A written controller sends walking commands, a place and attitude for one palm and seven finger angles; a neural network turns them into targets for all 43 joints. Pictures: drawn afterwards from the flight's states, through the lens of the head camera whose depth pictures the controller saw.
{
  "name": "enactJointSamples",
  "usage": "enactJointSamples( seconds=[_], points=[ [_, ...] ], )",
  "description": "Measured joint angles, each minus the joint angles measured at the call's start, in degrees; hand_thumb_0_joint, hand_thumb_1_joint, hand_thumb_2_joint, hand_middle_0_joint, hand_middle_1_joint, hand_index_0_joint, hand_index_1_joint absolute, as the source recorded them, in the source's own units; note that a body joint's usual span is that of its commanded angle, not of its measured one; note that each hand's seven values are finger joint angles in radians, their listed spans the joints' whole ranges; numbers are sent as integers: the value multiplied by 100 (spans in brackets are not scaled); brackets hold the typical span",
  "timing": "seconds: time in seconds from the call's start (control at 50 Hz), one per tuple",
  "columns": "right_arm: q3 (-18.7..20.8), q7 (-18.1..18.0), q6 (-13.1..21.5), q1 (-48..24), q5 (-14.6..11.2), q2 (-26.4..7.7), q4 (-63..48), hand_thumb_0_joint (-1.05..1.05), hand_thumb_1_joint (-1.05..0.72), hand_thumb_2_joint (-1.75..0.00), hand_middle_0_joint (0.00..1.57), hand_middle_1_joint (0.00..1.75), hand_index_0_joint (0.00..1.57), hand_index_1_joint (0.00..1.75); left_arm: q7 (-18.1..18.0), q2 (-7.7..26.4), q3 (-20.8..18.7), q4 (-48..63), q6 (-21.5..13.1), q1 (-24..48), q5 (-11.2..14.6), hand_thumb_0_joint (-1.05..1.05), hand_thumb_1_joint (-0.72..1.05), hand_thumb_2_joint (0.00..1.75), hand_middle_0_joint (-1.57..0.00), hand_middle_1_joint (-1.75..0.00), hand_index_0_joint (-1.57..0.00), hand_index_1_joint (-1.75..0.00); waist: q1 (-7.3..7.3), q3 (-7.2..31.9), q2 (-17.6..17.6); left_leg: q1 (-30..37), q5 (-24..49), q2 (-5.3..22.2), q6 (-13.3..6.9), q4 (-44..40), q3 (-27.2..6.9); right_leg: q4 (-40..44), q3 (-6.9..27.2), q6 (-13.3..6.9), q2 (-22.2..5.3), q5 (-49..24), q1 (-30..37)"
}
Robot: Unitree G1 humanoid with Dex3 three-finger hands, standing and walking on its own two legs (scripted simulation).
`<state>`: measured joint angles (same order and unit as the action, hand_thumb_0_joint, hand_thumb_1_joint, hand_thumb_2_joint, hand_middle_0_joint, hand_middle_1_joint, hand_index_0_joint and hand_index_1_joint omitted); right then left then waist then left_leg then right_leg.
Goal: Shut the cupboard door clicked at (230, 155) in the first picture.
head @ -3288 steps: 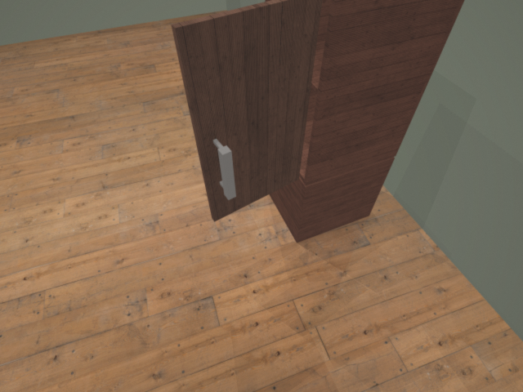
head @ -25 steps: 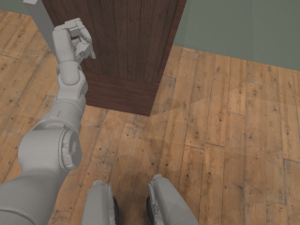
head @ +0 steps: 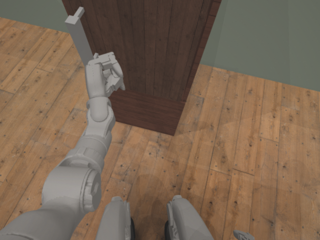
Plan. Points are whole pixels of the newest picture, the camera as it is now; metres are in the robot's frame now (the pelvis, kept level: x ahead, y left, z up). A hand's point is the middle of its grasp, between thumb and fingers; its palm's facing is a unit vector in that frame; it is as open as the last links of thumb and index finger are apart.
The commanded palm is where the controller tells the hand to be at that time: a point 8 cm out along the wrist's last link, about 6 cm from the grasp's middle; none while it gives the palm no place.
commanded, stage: draw the hand back to the body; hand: left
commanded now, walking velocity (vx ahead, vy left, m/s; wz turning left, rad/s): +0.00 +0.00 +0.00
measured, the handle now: (86, 41) +0.64 +0.14 +0.03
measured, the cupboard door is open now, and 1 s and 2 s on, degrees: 0 0 0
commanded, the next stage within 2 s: step back with the hand held close in 1.50 s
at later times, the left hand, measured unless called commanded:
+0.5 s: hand (55, 114) +0.35 +0.14 +0.15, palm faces +0.05 -0.99 -0.11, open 3.0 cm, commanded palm +0.31 +0.21 +0.17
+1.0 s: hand out of the picture +0.26 +0.25 +0.27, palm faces +0.36 -0.86 -0.36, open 5.1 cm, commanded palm +0.20 +0.30 +0.29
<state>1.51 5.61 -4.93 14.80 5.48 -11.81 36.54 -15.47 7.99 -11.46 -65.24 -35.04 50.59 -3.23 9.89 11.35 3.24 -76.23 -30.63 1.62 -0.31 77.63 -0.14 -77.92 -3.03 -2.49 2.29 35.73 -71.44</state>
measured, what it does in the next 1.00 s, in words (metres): rises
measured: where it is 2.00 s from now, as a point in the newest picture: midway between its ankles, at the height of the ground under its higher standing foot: outside the picture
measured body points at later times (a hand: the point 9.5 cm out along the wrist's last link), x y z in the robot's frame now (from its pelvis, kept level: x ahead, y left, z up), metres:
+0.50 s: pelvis +0.02 +0.00 +0.10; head +0.05 +0.00 +0.55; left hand +0.35 +0.20 +0.16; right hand +0.15 -0.25 -0.01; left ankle +0.04 +0.12 -0.60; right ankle +0.00 -0.10 -0.60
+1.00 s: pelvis +0.04 +0.01 +0.14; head +0.03 -0.02 +0.59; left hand +0.23 +0.30 +0.29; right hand +0.25 -0.18 +0.06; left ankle +0.04 +0.12 -0.60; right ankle +0.00 -0.10 -0.60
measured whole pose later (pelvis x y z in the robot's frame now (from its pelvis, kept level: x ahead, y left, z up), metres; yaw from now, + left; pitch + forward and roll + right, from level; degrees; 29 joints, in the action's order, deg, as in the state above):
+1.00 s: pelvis +0.04 +0.01 +0.14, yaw +1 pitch -2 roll +0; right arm -3.4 -4.0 0.6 10.2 -1.5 -11.7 32.4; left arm -5.3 18.2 -11.6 14.2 -2.1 -20.6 3.9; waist -3.2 1.6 4.3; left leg -10.1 -14.2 -1.2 -1.4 26.1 1.0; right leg -24.5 -1.0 -0.7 0.4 17.5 -5.2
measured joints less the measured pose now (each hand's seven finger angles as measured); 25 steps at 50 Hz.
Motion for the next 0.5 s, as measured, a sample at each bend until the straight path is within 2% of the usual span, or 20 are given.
enactJointSamples(
  seconds=[0.06, 0.14, 0.18, 0.24, 0.34, 0.44, 0.5],
  points=[
    [17, -15, -113, 126, -90, 15, -88, 0, -91, -90, 20, 30, 20, 30, 154, -21, -15, 640, 94, -481, 94, 2, 89, 90, -130, -150, -130, -150, -98, -53, 22, 282, 30, 30, -6, -174, 90, 144, 95, 9, 26, -59, 226],
    [-19, -111, -228, 346, -298, 14, -175, 0, -91, -90, 20, 30, 20, 30, 399, -61, 133, 1544, 492, -1434, 378, 2, 89, 90, -130, -150, -130, -150, -305, -179, 42, 999, 178, 42, -3, -713, 201, 636, 220, 33, 41, -232, 872],
    [-56, -194, -203, 446, -390, 9, -193, 0, -91, -90, 20, 30, 20, 30, 509, -81, 215, 1961, 674, -1921, 564, 2, 89, 90, -130, -150, -130, -150, -399, -235, 36, 1413, 289, 34, -10, -1053, 221, 969, 246, 41, 40, -351, 1272],
    [-87, -307, -74, 546, -484, -14, -173, 0, -91, -90, 20, 30, 20, 30, 663, -74, 374, 2471, 742, -2525, 778, 2, 89, 90, -130, -150, -130, -150, -513, -270, 5, 1976, 447, 14, -10, -1508, 185, 1449, 219, 37, 32, -515, 1854],
    [-75, -436, 112, 458, -588, -138, -130, 0, -91, -90, 20, 30, 20, 30, 1039, 47, 637, 2988, 740, -3107, 954, 2, 90, 90, -130, -150, -131, -150, -608, -273, -71, 2660, 597, -12, 10, -1960, 67, 2000, 113, 19, 25, -680, 2618],
    [-40, -546, 192, 191, -700, -291, -321, 1, -91, -90, 20, 30, 20, 30, 1408, 119, 719, 3593, 1116, -3754, 1170, 1, 90, 90, -128, -148, -128, -147, -673, -332, -93, 3281, 707, -31, -14, -2351, 74, 2438, 129, 44, 14, -822, 3255],
    [-21, -721, -23, -1, -794, -255, -517, 1, -91, -90, 20, 30, 20, 30, 1331, 315, 914, 4139, 1664, -4290, 902, 1, 90, 90, -124, -143, -124, -143, -730, -434, -134, 3843, 839, -74, -10, -2775, 149, 2802, 209, 65, -28, -941, 3770]
  ],
)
